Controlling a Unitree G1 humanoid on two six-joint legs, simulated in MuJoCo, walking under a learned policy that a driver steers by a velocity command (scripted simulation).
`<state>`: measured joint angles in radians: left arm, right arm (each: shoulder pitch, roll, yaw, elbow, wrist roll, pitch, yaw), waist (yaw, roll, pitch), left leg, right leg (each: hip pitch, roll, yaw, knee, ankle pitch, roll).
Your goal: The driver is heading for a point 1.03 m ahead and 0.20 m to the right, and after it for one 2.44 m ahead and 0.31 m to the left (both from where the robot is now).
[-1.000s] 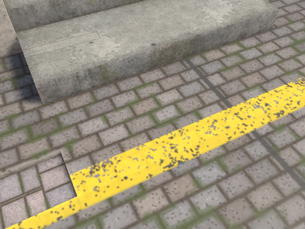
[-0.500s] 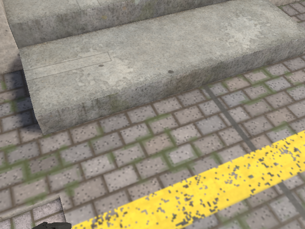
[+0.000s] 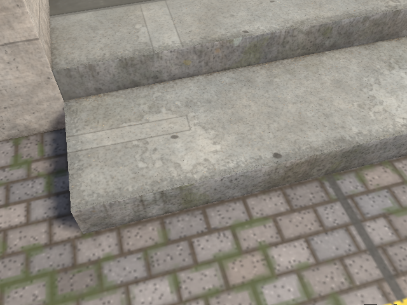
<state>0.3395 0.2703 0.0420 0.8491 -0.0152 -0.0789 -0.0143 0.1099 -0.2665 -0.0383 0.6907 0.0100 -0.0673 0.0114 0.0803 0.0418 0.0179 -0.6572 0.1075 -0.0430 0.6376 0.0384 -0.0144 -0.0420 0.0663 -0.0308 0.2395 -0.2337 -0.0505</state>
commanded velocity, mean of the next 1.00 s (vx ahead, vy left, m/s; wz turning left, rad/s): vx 0.50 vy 0.00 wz -0.02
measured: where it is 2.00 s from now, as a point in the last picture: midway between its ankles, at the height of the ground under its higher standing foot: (274, 127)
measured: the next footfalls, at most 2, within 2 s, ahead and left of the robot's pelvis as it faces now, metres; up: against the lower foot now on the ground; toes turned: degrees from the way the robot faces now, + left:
left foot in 0.14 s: +0.26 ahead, +0.14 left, +0.00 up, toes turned +1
right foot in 0.62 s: +0.48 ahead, -0.08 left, +0.00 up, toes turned -5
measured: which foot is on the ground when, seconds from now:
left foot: up 0.00-0.12, down 0.14-0.64, up 0.66-1.00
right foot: down 0.00-0.14, up 0.16-0.60, down 0.62-1.00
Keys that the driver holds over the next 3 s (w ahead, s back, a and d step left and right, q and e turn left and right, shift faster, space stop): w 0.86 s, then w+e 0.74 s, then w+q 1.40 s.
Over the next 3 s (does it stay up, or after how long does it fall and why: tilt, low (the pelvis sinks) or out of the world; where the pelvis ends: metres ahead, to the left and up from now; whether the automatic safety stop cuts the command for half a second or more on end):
stays up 1.57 -0.28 0.17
